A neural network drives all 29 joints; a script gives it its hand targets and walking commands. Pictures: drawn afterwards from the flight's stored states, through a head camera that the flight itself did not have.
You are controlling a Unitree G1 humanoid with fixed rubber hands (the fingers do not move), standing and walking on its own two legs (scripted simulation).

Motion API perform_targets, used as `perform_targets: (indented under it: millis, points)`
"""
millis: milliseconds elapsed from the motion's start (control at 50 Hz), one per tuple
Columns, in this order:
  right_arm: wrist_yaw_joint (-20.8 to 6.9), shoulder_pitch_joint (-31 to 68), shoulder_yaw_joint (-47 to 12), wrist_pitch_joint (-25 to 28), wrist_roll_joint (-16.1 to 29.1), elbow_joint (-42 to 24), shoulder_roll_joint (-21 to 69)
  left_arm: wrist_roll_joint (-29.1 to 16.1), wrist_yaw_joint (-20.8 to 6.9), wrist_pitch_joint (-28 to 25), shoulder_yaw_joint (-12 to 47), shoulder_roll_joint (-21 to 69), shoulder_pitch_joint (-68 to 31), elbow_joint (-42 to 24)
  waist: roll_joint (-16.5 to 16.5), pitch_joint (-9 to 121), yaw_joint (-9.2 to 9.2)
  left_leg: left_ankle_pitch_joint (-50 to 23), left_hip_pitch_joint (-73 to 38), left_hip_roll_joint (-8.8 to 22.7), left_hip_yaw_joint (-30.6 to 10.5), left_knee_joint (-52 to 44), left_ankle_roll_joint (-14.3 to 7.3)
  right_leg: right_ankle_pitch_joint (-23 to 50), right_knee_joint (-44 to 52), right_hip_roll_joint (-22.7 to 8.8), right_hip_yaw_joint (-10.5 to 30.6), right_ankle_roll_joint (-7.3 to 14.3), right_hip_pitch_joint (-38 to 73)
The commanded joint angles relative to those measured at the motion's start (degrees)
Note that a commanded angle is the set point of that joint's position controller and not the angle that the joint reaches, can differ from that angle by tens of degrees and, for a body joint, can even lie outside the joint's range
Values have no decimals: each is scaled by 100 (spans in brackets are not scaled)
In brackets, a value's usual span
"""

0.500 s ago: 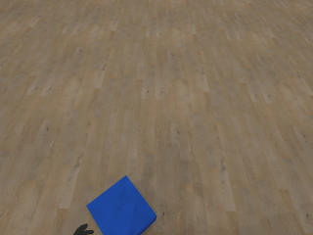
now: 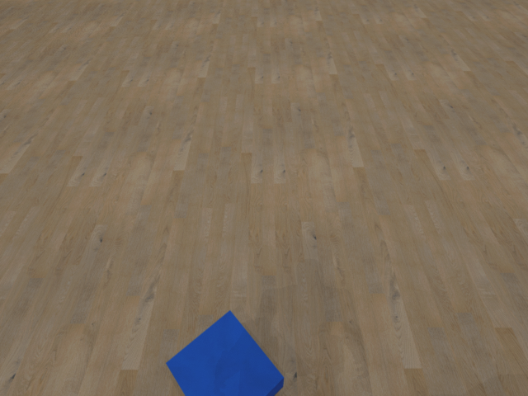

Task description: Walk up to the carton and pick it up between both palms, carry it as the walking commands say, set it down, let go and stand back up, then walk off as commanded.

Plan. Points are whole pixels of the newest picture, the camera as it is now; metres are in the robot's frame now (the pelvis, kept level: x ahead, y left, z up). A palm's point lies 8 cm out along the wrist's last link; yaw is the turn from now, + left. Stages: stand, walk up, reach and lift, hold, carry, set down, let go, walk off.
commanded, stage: stand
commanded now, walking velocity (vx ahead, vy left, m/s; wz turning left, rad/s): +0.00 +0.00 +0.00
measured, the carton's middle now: (226, 375) +0.29 +0.17 -0.70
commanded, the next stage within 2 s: none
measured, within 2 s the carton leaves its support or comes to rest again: neither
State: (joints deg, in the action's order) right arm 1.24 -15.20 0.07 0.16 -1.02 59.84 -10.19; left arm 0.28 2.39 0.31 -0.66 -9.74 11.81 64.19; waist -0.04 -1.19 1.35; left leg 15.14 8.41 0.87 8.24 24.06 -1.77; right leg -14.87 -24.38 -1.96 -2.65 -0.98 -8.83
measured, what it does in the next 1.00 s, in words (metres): stands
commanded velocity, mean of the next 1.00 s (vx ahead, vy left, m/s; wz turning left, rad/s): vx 0.00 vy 0.00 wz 0.00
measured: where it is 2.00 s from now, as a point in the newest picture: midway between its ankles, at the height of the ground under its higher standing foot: outside the picture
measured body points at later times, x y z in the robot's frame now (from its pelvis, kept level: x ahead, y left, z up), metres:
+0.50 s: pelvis -0.02 -0.01 +0.00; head -0.01 -0.01 +0.45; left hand -0.03 +0.20 -0.16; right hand -0.03 -0.21 -0.16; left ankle -0.02 +0.09 -0.74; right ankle -0.02 -0.13 -0.74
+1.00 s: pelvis -0.02 +0.00 +0.00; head -0.02 +0.00 +0.45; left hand -0.06 +0.20 -0.16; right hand -0.05 -0.21 -0.16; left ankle -0.02 +0.09 -0.74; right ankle -0.02 -0.13 -0.74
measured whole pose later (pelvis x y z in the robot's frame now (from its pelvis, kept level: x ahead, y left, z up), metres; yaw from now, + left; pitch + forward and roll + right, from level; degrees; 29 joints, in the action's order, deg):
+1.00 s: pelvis -0.02 +0.00 +0.00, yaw +1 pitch +0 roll +0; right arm 2.4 -18.2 -0.8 0.5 -0.5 66.5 -6.2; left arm 0.7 2.5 -0.7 0.5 -6.5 18.3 68.9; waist 0.2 -0.3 0.8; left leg 12.9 11.0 0.7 6.6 24.0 -1.9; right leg -12.7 -23.5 -2.0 -3.4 -0.9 -10.5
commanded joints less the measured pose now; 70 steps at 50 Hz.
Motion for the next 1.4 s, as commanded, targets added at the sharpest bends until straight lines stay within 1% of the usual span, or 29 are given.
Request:
perform_targets:
  millis: [0, 20, 40, 60, 120, 160, 200, 220, 320, 380, 440, 500, 600, 720, 760, 780, 840, 960, 1000, 1040, 1060, 1120, 1140, 1160, 1180, 1240, 1280, 1360, 1380]
  points:
    - [79, -258, 119, 17, 21, -28, -527, -5, 16, -80, -49, -483, 258, -27, -31, 110, -68, -1220, -259, 698, -580, -454, 108, 1032, 311, -434, 369, 97, -157]
    - [58, -280, 138, 16, 34, -22, -547, 18, 36, -74, 36, -247, 280, 37, -169, -148, 27, -1133, -128, 672, -605, -439, 95, 1307, 388, -452, 461, 91, -230]
    - [75, -318, 33, 12, -25, 43, -228, 19, 24, -79, -46, -461, 233, 44, 234, -137, 42, -1154, -17, 694, -674, -373, 66, 1415, 312, -430, 441, 117, -164]
    - [74, -414, 95, 18, -27, 46, -468, 60, 83, -75, -93, -672, 253, 93, 245, 16, 91, -1061, -69, 684, -603, -424, 50, 1231, 342, -417, 411, 119, -78]
    - [36, -396, 92, 28, 26, 127, -412, 3, 47, -66, -42, -540, 362, 123, -115, -93, -64, -1068, 82, 622, -597, -525, 91, 1079, 449, -458, 439, 154, -93]
    - [47, -549, 35, 12, -2, 231, -173, -25, 19, -83, -28, -308, 480, 234, -290, -126, 2, -1032, 43, 619, -564, -480, 130, 1090, 394, -478, 441, 113, -123]
    - [74, -328, 13, 32, 38, 228, -205, -7, 27, -87, -16, -275, 524, 245, -195, -378, -102, -939, 209, 637, -643, -557, 124, 940, 397, -401, 396, 134, -268]
    - [87, -406, 89, 58, 20, 222, -385, 4, 31, -92, 32, -148, 503, 288, 201, -34, -27, -854, -4, 623, -560, -540, 140, 837, 490, -409, 412, 164, -138]
    - [95, -378, 58, 33, -5, 382, -251, 19, -5, -61, 31, -105, 606, 349, -106, -250, -29, -461, 216, 618, -645, -584, 106, 674, 535, -458, 408, 122, -242]
    - [73, -625, 9, -7, 63, 498, -158, -18, 56, -93, 57, -185, 574, 332, 296, -160, -41, -599, 118, 588, -631, -529, 73, 686, 537, -373, 458, 132, -329]
    - [81, -727, -18, 15, 27, 570, -25, -16, 20, -132, 81, -114, 619, 339, -123, -363, -14, -552, 345, 605, -621, -576, 126, 732, 435, -421, 494, 145, -323]
    - [116, -493, -3, 75, 33, 548, -37, 42, 44, -85, -5, -275, 755, 419, 197, -411, -95, -541, 290, 614, -750, -571, 67, 671, 500, -328, 318, 83, -469]
    - [89, -575, 15, 83, 40, 565, -83, -5, 45, -100, 53, -81, 876, 502, 16, -335, -123, -562, 396, 579, -697, -592, 23, 891, 452, -418, 422, 118, -294]
    - [81, -674, 26, 95, 35, 464, -154, 41, 51, -89, 72, -84, 804, 492, 157, -215, 70, -379, 354, 624, -711, -533, 29, 498, 523, -436, 391, 134, -337]
    - [111, -588, -25, 81, 41, 540, 30, 31, 39, -119, 30, -146, 953, 460, 20, -454, -118, -350, 473, 659, -826, -556, -21, 612, 491, -348, 392, 133, -448]
    - [108, -771, 32, 65, 42, 579, -100, 104, 72, -135, 36, -169, 993, 478, -371, -369, 6, -294, 493, 593, -776, -603, -4, 573, 513, -411, 417, 171, -330]
    - [90, -562, -8, 70, 71, 535, 5, 13, 28, -74, 69, -37, 1102, 544, 108, -611, -73, -144, 696, 575, -839, -686, 6, 504, 495, -361, 365, 85, -529]
    - [148, -840, 2, 41, 32, 673, -60, 57, 27, -163, 94, -51, 1044, 365, -194, -397, -16, -165, 392, 582, -841, -663, -66, 540, 475, -374, 359, 88, -479]
    - [99, -784, -24, 79, 30, 645, -93, 67, 31, -135, 68, -148, 1074, 410, 105, -312, -5, -430, 326, 553, -830, -568, 20, 432, 532, -323, 307, 106, -530]
    - [89, -743, -51, 124, 61, 646, 69, 16, 21, -119, 120, 82, 992, 396, -145, -346, 53, -159, 468, 558, -785, -718, -22, 533, 479, -395, 402, 106, -455]
    - [105, -843, -50, 96, 40, 729, 26, 10, 3, -122, 25, -236, 1123, 346, -8, -244, -104, -396, 570, 517, -809, -587, 3, 532, 440, -372, 302, 86, -253]
    - [87, -828, -32, 138, 55, 686, -72, -8, 46, -144, 79, -17, 1263, 460, -3, -453, -62, -647, 461, 674, -939, -656, -92, 523, 406, -462, 327, 95, -415]
    - [76, -815, -67, 144, 12, 717, 174, -3, 24, -135, 119, 103, 1392, 514, 347, -351, -102, -487, 525, 625, -930, -605, -71, 538, 425, -401, 316, 82, -311]
    - [92, -707, -51, 108, -1, 666, 93, 25, 37, -133, 159, 169, 1275, 491, -210, -421, -52, -445, 526, 607, -808, -592, -56, 615, 505, -447, 380, 101, -339]
    - [77, -757, -51, 139, 43, 652, 18, 29, 53, -118, 152, 68, 1177, 416, 151, -411, -30, -711, 409, 549, -858, -635, -7, 719, 445, -457, 336, 151, -411]
    - [126, -1009, -98, 171, 70, 768, 137, 5, 66, -131, 87, -68, 1229, 475, 160, -159, -17, -838, 180, 587, -871, -501, -81, 839, 450, -423, 320, 96, -278]
    - [116, -924, -26, 169, 93, 816, 32, 49, 72, -128, 169, 176, 1391, 543, -235, -316, -63, -672, 283, 591, -897, -642, -73, 520, 452, -455, 364, 120, -309]
    - [93, -1026, -15, 162, 99, 763, -68, 44, 67, -91, 126, 13, 1210, 481, 123, -233, 110, -736, 63, 561, -885, -655, -27, 510, 455, -436, 311, 99, -379]
    - [132, -911, -55, 147, 67, 819, 84, -5, 34, -111, 129, 83, 1216, 446, 15, -445, -61, -864, 313, 625, -975, -596, -85, 586, 401, -434, 248, 41, -458]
